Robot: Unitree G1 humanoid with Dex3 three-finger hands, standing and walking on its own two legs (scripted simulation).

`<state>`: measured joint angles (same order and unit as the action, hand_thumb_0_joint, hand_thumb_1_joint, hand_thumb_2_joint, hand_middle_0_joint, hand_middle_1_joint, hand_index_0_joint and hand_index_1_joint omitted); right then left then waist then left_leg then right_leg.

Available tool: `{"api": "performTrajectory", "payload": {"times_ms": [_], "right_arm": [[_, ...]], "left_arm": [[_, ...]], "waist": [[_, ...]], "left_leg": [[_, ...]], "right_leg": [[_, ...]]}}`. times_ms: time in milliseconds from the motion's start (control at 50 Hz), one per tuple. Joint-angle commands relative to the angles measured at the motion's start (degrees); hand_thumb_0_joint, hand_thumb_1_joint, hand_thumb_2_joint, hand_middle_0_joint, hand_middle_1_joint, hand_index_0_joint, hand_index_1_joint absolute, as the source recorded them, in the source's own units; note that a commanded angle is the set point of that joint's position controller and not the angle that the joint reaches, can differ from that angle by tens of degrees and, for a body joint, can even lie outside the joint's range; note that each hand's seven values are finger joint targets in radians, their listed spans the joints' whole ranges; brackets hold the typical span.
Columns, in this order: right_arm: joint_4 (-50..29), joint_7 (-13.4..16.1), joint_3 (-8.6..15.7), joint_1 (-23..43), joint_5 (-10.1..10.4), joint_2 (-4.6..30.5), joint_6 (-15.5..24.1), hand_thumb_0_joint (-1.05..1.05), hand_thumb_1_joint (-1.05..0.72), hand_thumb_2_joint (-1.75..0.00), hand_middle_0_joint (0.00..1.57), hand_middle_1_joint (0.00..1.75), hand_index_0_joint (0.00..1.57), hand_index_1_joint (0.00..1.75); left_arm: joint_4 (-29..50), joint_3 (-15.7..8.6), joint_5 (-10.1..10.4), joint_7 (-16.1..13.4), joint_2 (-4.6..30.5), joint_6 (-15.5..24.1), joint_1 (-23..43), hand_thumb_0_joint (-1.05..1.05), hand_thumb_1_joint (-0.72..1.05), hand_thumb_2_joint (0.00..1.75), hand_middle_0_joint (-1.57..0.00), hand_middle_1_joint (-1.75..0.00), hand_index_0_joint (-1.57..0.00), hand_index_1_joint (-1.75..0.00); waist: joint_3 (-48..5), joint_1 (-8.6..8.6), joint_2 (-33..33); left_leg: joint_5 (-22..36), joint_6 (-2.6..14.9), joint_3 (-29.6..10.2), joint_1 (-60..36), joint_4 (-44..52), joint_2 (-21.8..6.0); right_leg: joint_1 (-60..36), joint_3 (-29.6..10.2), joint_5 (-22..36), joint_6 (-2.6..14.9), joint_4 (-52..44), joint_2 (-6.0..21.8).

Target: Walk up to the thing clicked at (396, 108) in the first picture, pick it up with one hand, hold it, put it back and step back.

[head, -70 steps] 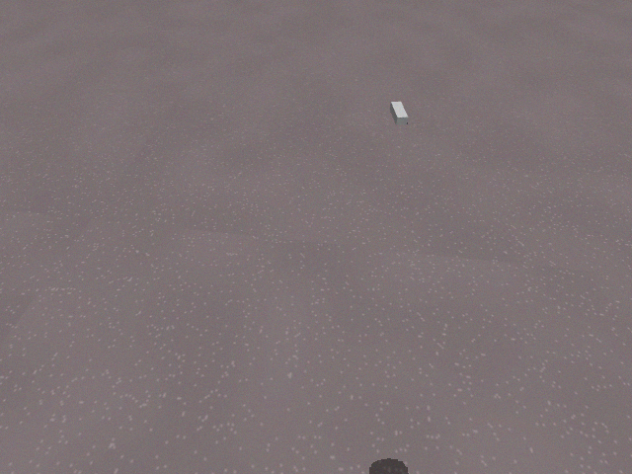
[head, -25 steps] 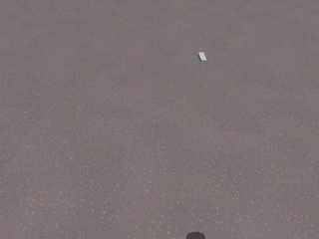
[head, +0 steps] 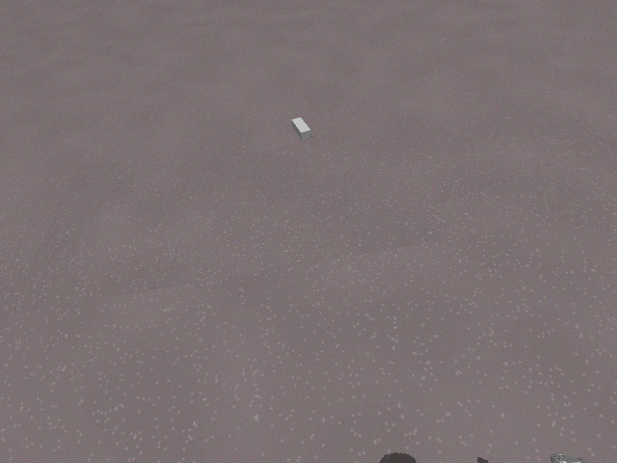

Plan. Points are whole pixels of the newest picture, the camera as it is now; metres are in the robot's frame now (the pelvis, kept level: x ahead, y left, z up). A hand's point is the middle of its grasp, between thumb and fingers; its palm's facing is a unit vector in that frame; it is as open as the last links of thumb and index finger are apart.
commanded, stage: walk up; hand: left
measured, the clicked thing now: (301, 128) +2.11 +0.17 -0.74
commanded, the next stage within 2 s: none
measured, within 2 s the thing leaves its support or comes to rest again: neither
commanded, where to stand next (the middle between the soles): +1.63 +0.41 m, yaw -67 degrees
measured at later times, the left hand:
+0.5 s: hand (147, 343) +0.37 +0.35 -0.15, palm faces -0.32 -0.82 -0.48, open 7.4 cm
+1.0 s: hand (250, 174) +0.83 +0.20 -0.12, palm faces -0.49 -0.72 -0.49, open 7.3 cm
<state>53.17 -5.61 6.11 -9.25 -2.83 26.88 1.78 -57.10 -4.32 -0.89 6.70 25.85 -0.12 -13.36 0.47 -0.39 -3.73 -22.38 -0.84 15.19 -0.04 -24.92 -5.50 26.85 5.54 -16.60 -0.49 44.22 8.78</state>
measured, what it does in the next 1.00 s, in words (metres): walks ahead, turning right: right foot, then left foot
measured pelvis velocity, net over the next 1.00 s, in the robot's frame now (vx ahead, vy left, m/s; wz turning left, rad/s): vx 0.55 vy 0.05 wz -0.56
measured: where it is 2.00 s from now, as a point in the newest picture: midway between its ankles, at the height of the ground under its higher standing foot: (301, 263)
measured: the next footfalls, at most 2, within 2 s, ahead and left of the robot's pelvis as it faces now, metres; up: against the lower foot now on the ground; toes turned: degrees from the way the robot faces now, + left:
right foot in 0.06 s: +0.14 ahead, -0.16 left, +0.00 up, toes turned -12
left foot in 0.50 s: +0.46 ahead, +0.15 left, +0.00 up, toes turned -16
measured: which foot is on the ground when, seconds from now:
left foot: down 0.00-0.06, up 0.08-0.48, down 0.50-0.90, up 0.92-1.00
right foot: up 0.00-0.04, down 0.06-0.50, up 0.52-0.88, down 0.90-1.00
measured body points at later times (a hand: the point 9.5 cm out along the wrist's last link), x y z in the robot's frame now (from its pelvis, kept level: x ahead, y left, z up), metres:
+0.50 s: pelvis +0.27 +0.05 -0.02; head +0.28 +0.04 +0.43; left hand +0.39 +0.39 -0.12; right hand +0.32 -0.32 -0.10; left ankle +0.42 +0.16 -0.74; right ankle +0.10 -0.14 -0.72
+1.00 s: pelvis +0.55 +0.05 -0.02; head +0.55 +0.01 +0.43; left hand +0.86 +0.23 -0.08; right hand +0.40 -0.22 -0.15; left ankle +0.52 +0.18 -0.66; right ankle +0.55 -0.06 -0.73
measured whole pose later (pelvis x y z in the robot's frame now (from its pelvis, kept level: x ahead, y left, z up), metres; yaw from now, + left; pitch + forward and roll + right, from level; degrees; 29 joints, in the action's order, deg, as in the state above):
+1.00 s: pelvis +0.55 +0.05 -0.02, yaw -32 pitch -1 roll -2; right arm 46.8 -4.5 4.7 -19.2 -2.8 23.1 -2.2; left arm -47.5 -1.9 1.3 -2.7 23.3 3.9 -8.0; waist 3.8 -4.7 -6.3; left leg -27.5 -2.5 0.9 21.6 -68.7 -1.1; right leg 23.2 7.8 -14.7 4.9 38.1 -1.3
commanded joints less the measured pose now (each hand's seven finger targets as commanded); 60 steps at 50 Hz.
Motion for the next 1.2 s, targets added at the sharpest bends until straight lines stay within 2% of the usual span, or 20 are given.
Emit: {"api": "performTrajectory", "payload": {"times_ms": [0,20,40,60,80,200,360,420,460,480,500,580,780,840,860,880,900,920,1020,1180], "right_arm": [[-9.78,0.28,2.84,13.79,-0.24,11.94,1.72,0.00,-0.90,-0.90,0.20,0.30,0.20,0.30],[-10.61,-0.04,1.62,14.59,-0.54,9.24,1.70,0.00,-0.90,-0.90,0.20,0.30,0.20,0.30],[-13.52,-0.94,-0.24,16.25,0.36,5.45,2.20,0.00,-0.90,-0.90,0.20,0.30,0.20,0.30],[-16.01,-1.48,-0.08,17.02,1.50,7.22,2.67,0.00,-0.90,-0.90,0.20,0.30,0.20,0.30],[-15.44,-1.53,-0.04,18.00,0.94,10.04,2.96,0.00,-0.90,-0.90,0.20,0.30,0.20,0.30],[-10.70,-2.79,1.08,6.68,0.76,12.14,0.33,0.00,-0.90,-0.90,0.20,0.30,0.20,0.30],[-15.34,-4.26,1.25,10.69,0.51,9.74,-0.51,0.00,-0.90,-0.90,0.20,0.30,0.20,0.30],[-12.58,-3.60,2.99,0.98,0.53,10.78,-0.68,0.00,-0.90,-0.90,0.20,0.30,0.20,0.30],[-7.85,-1.45,5.99,-16.59,-0.03,16.77,0.33,0.00,-0.90,-0.90,0.20,0.30,0.20,0.30],[-8.90,-0.04,6.38,-16.28,0.41,19.48,1.15,0.00,-0.90,-0.90,0.20,0.30,0.20,0.30],[-11.12,0.61,6.59,-6.70,2.55,23.12,1.27,0.00,-0.90,-0.90,0.20,0.30,0.20,0.30],[-13.60,0.69,3.70,1.30,1.32,12.10,1.78,0.00,-0.90,-0.90,0.20,0.30,0.20,0.30],[-14.07,0.66,3.53,-4.88,-0.32,9.51,0.87,0.00,-0.90,-0.90,0.20,0.30,0.20,0.30],[-15.88,1.32,3.54,-2.83,0.16,9.43,-0.04,0.00,-0.90,-0.90,0.20,0.30,0.20,0.30],[-16.54,1.47,2.58,-3.94,0.35,7.59,0.02,0.00,-0.90,-0.90,0.20,0.30,0.20,0.30],[-16.62,1.74,1.18,-7.80,0.20,4.15,0.01,0.00,-0.90,-0.90,0.20,0.30,0.20,0.30],[-16.56,1.85,1.65,-10.65,0.49,8.22,-0.43,0.00,-0.90,-0.90,0.20,0.30,0.20,0.30],[-16.07,2.42,3.05,-7.19,0.19,12.79,-0.99,0.00,-0.90,-0.90,0.20,0.30,0.20,0.30],[-13.45,0.48,2.30,-8.28,0.02,9.89,-2.79,0.00,-0.90,-0.90,0.20,0.30,0.20,0.30],[-17.24,-2.56,3.01,3.41,-0.73,9.04,-3.31,0.00,-0.90,-0.90,0.20,0.30,0.20,0.30]], "left_arm": [[2.21,-4.03,0.71,-1.23,12.95,3.15,-7.06,0.00,0.90,0.90,-0.20,-0.30,-0.20,-0.30],[-0.46,-5.35,0.52,-2.56,15.81,3.69,-17.02,0.00,0.90,0.90,-0.20,-0.30,-0.20,-0.30],[-0.25,-6.50,-0.17,-4.26,19.15,3.82,-24.05,0.00,0.90,0.90,-0.20,-0.30,-0.20,-0.30],[2.16,-5.66,0.87,-4.97,21.37,4.09,-18.47,0.00,0.90,0.90,-0.20,-0.30,-0.20,-0.30],[5.38,-4.96,1.27,-5.97,22.63,4.49,-9.37,0.00,0.90,0.90,-0.20,-0.30,-0.20,-0.30],[8.78,-3.20,1.65,-7.56,17.86,7.74,1.07,0.00,0.90,0.90,-0.20,-0.30,-0.20,-0.30],[9.03,-3.77,0.75,-8.01,18.77,8.84,-2.57,0.00,0.90,0.90,-0.20,-0.30,-0.20,-0.30],[10.19,-3.38,0.26,-8.67,19.07,7.95,2.80,0.00,0.90,0.90,-0.20,-0.30,-0.20,-0.30],[11.02,-1.24,-0.11,-8.88,12.49,7.21,-0.24,0.00,0.90,0.90,-0.20,-0.30,-0.20,-0.30],[11.24,1.18,0.60,-8.98,6.57,6.83,-3.11,0.00,0.90,0.90,-0.20,-0.30,-0.20,-0.30],[11.34,1.12,1.44,-9.92,9.42,6.96,-7.29,0.00,0.90,0.90,-0.20,-0.30,-0.20,-0.30],[5.14,-1.90,2.88,-7.82,16.93,5.70,-7.07,0.00,0.90,0.90,-0.20,-0.30,-0.20,-0.30],[9.41,-0.53,2.33,-6.63,9.10,4.37,7.00,0.00,0.90,0.90,-0.20,-0.30,-0.20,-0.30],[6.42,-2.14,2.12,-7.82,10.59,3.87,-4.20,0.00,0.90,0.90,-0.20,-0.30,-0.20,-0.30],[4.56,-3.83,1.55,-8.75,13.66,4.02,-12.78,0.00,0.90,0.90,-0.20,-0.30,-0.20,-0.30],[5.35,-5.04,1.13,-9.95,17.23,4.13,-15.83,0.00,0.90,0.90,-0.20,-0.30,-0.20,-0.30],[8.08,-5.26,1.48,-10.70,21.23,4.13,-13.06,0.00,0.90,0.90,-0.20,-0.30,-0.20,-0.30],[9.01,-5.06,3.08,-11.71,20.96,3.87,-9.76,0.00,0.90,0.90,-0.20,-0.30,-0.20,-0.30],[11.43,-3.46,1.27,-11.11,15.35,6.63,-0.99,0.00,0.90,0.90,-0.20,-0.30,-0.20,-0.30],[10.73,-4.81,-0.65,-11.56,19.63,8.08,-5.52,0.00,0.90,0.90,-0.20,-0.30,-0.20,-0.30]], "waist": [[-0.94,7.66,6.10],[-2.50,12.42,17.20],[0.22,15.92,27.24],[-1.45,11.33,24.05],[1.79,7.24,14.55],[3.98,-1.18,10.35],[1.82,-0.71,8.74],[-0.35,-6.59,10.22],[-8.25,-14.25,-9.59],[-5.99,-12.52,-23.06],[-7.19,-6.07,-23.00],[-2.70,-1.74,-8.44],[-0.98,-4.38,-1.48],[-6.06,2.08,2.16],[-9.94,6.68,6.31],[-11.72,6.66,15.07],[-13.63,5.37,8.75],[-11.10,4.96,1.99],[0.51,-3.05,5.78],[1.71,-0.41,10.72]], "left_leg": [[-18.61,7.16,-1.42,26.21,-8.21,-5.93],[-10.70,5.64,0.08,34.32,-30.51,-0.56],[-14.17,3.06,-4.74,48.65,-48.50,4.74],[-14.15,1.62,-17.96,53.52,-50.48,6.39],[-9.46,1.08,-23.21,54.92,-51.77,0.65],[8.46,0.36,-19.23,35.16,-33.28,-2.40],[18.07,-1.28,-17.51,26.10,-16.68,-1.19],[13.26,0.26,-15.53,11.12,-15.13,-0.46],[-7.78,2.99,-25.32,-10.34,-3.53,-2.05],[-19.47,2.50,-42.12,-9.79,6.52,-13.64],[-25.88,7.11,-60.28,-4.04,18.58,-18.03],[-8.76,6.84,-29.55,8.66,10.13,-9.26],[30.50,5.65,-9.41,8.58,6.68,-6.04],[41.51,1.92,-4.39,14.60,-12.67,-2.72],[34.39,-0.76,-4.37,23.71,-25.87,-0.47],[-7.82,-1.98,-8.80,41.17,-38.27,2.92],[-13.30,-4.20,-18.24,49.22,-49.79,4.13],[-8.85,-3.81,-24.69,49.49,-54.71,0.61],[4.03,-0.91,-22.59,35.82,-41.16,-2.90],[11.32,-0.12,-17.81,32.20,-25.07,-4.21]], "right_leg": [[-25.57,4.71,2.27,1.78,-3.60,-3.19],[-33.42,0.26,-7.11,4.58,-7.32,-5.12],[-35.37,-21.43,-25.30,9.33,-18.71,3.07],[-32.53,-56.41,-38.54,15.40,-38.91,13.95],[-28.62,-60.74,-45.14,17.90,-43.66,18.22],[-8.78,-22.99,-18.55,8.97,-36.04,4.71],[-8.51,-13.79,-4.67,8.59,-31.15,1.29],[-2.90,-14.36,-2.10,8.17,-22.00,3.79],[8.72,-7.51,4.51,4.36,17.54,-4.63],[19.59,-6.21,-17.11,4.05,32.18,-10.50],[22.14,-10.33,-13.68,5.96,39.46,-10.03],[11.55,-8.11,1.97,2.91,21.90,-1.15],[-2.65,3.37,9.36,2.22,-5.14,-6.94],[-22.98,5.59,12.49,4.38,-14.63,-10.40],[-36.53,0.49,9.14,6.92,-17.57,-7.05],[-47.99,-23.43,2.94,12.51,-18.03,8.72],[-46.83,-46.67,-5.41,20.67,-22.11,20.67],[-40.00,-50.29,-11.90,23.17,-25.50,21.77],[-11.72,-18.60,7.92,12.36,-24.30,5.76],[-4.25,-16.20,-0.94,11.64,-20.98,3.65]]}}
